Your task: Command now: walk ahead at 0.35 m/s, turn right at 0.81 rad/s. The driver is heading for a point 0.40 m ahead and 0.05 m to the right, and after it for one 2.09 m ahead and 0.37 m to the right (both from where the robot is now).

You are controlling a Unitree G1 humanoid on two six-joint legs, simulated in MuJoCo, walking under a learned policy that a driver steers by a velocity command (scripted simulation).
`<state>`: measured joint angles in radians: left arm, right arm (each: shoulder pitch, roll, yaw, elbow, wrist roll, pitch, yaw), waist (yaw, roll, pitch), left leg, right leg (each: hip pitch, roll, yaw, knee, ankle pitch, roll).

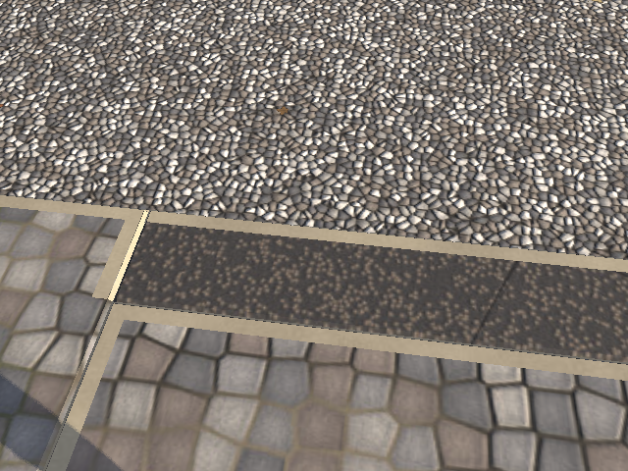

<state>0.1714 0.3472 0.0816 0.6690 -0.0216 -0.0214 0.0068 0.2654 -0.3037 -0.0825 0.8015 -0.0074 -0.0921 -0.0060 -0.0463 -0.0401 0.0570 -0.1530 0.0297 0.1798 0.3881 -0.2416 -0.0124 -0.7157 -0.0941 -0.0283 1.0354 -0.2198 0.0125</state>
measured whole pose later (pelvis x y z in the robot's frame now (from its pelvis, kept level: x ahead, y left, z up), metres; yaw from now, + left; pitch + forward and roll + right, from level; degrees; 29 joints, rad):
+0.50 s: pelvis +0.24 -0.01 +0.00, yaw -21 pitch +1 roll +1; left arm 0.27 0.27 0.05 0.59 0.00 -0.01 0.02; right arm 0.05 -0.28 -0.04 0.72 -0.01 -0.06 0.00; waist 0.05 0.02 0.03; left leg -0.53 0.03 -0.10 0.71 -0.17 -0.05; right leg -0.30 0.15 0.18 0.49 -0.18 -0.08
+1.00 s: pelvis +0.32 -0.02 +0.00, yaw -5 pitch +2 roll -1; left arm 0.12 0.28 0.07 0.65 0.00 -0.02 0.01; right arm 0.18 -0.33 -0.11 0.66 0.04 0.06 -0.03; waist -0.03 0.03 0.04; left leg -0.39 -0.14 -0.30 0.52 -0.18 0.00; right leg -0.30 0.08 0.12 0.47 -0.20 0.01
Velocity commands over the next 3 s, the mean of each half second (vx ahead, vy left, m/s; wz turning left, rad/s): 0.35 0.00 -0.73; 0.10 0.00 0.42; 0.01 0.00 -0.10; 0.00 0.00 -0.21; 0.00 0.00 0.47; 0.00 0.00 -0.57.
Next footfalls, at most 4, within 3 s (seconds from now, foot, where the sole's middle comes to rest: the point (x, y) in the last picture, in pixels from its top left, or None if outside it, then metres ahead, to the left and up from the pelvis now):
0.16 right None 0.28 -0.10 -0.78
0.58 left None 0.44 0.07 -0.78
0.98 right None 0.37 -0.13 -0.78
1.36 left None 0.35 0.11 -0.78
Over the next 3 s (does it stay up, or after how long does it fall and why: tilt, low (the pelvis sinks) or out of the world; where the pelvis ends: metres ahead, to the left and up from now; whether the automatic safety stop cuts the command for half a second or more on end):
stays up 0.33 -0.04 -0.01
